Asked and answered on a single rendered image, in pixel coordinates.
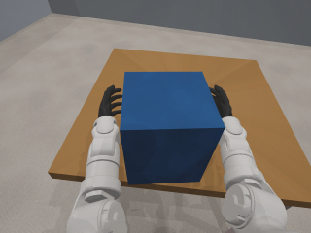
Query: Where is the table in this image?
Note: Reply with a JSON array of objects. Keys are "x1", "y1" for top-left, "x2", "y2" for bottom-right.
[{"x1": 48, "y1": 48, "x2": 311, "y2": 233}]

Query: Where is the robot left upper arm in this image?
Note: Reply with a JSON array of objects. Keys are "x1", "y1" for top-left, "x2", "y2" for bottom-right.
[{"x1": 66, "y1": 198, "x2": 128, "y2": 233}]

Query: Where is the left robot hand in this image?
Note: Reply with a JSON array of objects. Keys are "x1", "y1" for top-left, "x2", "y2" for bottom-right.
[{"x1": 98, "y1": 85, "x2": 122, "y2": 118}]

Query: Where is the robot left forearm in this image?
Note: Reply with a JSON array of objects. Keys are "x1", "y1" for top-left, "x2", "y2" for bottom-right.
[{"x1": 66, "y1": 116, "x2": 121, "y2": 233}]

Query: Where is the right robot hand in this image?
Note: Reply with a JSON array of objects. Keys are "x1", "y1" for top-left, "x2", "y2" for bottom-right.
[{"x1": 209, "y1": 85, "x2": 233, "y2": 118}]

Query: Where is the robot right forearm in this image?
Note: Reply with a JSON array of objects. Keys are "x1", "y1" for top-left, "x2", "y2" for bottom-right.
[{"x1": 219, "y1": 116, "x2": 288, "y2": 221}]

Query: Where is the carton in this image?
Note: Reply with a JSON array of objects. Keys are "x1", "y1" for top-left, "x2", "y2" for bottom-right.
[{"x1": 120, "y1": 71, "x2": 225, "y2": 185}]

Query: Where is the robot right upper arm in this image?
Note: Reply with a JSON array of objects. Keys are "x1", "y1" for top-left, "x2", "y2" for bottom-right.
[{"x1": 222, "y1": 183, "x2": 300, "y2": 233}]

